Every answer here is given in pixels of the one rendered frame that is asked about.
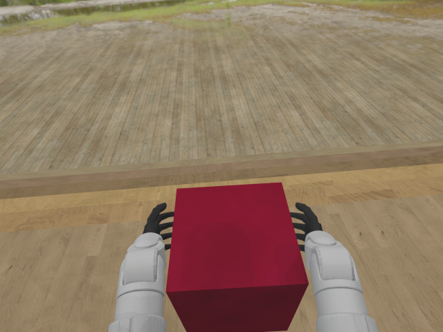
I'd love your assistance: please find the robot left forearm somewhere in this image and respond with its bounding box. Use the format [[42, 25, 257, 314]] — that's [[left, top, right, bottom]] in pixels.
[[108, 232, 166, 332]]

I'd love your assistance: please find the robot right hand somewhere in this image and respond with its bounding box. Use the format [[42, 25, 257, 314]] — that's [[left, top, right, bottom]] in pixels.
[[290, 203, 323, 252]]

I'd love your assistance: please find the carton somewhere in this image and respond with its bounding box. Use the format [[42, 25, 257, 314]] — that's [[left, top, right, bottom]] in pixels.
[[166, 183, 309, 332]]

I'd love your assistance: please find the robot left hand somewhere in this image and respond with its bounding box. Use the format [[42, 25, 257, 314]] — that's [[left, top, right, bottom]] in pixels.
[[143, 203, 174, 250]]

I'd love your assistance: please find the robot right forearm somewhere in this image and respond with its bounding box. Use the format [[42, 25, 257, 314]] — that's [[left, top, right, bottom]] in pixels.
[[305, 230, 379, 332]]

